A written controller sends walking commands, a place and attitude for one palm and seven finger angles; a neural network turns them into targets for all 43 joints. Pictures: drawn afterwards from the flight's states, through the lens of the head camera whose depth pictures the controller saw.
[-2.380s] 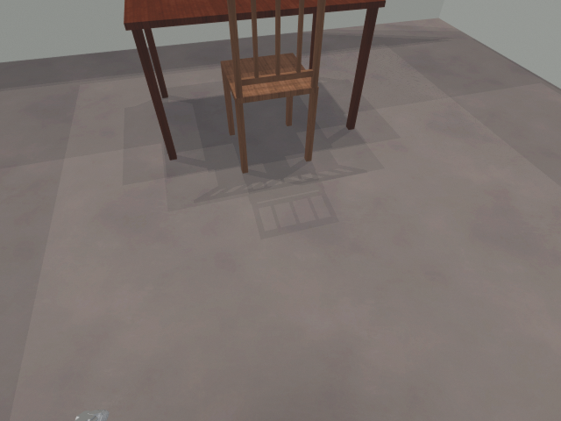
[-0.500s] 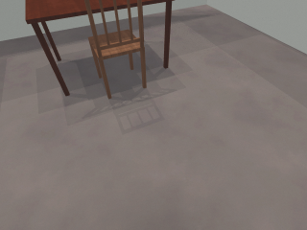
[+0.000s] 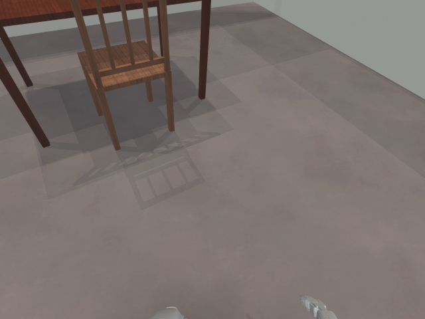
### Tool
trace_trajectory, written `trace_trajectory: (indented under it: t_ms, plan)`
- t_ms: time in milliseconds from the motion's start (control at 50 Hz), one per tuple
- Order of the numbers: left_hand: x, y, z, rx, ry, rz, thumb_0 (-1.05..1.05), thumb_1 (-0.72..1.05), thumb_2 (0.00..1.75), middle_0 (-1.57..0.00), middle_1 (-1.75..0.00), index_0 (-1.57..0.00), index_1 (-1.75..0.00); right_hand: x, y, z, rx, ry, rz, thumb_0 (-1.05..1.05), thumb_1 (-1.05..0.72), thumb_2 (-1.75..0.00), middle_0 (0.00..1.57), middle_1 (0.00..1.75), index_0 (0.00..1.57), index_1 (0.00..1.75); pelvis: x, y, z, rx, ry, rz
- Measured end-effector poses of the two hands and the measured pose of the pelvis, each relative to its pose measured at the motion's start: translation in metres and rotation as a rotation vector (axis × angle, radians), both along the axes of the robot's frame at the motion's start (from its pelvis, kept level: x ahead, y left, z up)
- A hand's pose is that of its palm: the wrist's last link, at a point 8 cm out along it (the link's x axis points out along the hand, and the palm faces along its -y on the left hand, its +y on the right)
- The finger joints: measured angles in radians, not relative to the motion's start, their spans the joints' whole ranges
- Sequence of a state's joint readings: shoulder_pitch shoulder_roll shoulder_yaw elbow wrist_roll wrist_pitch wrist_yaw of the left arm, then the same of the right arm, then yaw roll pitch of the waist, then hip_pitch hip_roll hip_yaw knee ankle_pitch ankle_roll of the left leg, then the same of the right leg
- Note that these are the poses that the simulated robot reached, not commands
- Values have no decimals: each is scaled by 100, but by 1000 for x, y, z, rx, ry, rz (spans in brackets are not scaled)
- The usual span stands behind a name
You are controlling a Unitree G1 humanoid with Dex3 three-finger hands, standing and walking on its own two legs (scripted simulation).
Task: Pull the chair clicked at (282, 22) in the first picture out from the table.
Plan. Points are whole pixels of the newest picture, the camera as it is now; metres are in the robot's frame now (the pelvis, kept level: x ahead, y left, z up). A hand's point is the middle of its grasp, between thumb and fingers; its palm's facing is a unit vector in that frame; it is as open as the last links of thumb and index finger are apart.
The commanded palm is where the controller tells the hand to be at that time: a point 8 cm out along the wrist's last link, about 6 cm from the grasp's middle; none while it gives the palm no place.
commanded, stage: walk to a spot facing it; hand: left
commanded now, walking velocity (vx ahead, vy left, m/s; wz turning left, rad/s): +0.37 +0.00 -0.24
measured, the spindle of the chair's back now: (127, 30) +1.21 +0.53 -0.05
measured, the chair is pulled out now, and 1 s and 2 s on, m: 0.00 0.00 0.00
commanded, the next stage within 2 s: turn to face it in 1.64 s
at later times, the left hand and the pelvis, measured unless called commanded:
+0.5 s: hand (164, 238) +0.31 +0.15 -0.14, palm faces -0.21 -0.97 -0.15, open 7.4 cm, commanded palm none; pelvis +0.17 +0.00 +0.02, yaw -9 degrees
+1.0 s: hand (173, 224) +0.36 +0.14 -0.16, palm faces -0.05 -0.98 -0.19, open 7.3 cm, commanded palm none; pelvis +0.37 -0.05 +0.02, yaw -8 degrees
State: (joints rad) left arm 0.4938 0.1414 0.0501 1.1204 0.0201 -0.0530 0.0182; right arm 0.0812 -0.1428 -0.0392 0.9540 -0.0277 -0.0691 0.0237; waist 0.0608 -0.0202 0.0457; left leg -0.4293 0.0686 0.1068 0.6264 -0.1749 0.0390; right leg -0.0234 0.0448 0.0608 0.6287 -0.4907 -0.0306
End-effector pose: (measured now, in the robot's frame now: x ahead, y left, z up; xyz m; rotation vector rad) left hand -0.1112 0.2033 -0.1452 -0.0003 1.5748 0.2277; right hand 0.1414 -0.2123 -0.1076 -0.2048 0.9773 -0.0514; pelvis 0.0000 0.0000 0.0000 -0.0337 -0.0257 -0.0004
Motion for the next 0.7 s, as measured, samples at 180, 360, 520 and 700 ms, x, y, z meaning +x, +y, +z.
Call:
trace_trajectory:
  t_ms: [180,360,520,700]
  plan:
    - [179,60,10,41,-229,-162,1,91,90,-20,-30,-20,-30,-42,2,7,-46,141,-226,-3,-96,-90,20,29,20,30,58,27,19,33,-12,-80]
    - [328,47,32,24,-382,-284,1,92,90,-20,-30,-20,-30,-108,14,6,-16,425,-357,-1,-93,-90,20,29,20,30,118,27,28,39,-7,-118]
    - [439,-12,31,-9,-404,-432,1,91,90,-20,-30,-20,-30,-132,43,3,107,642,-473,0,-91,-90,20,29,20,30,180,-2,22,48,8,-166]
    - [504,-66,24,-6,-470,-400,0,91,90,-20,-30,-20,-30,-50,7,-16,173,684,-469,1,-91,-90,20,29,20,30,250,-49,11,31,3,-167]
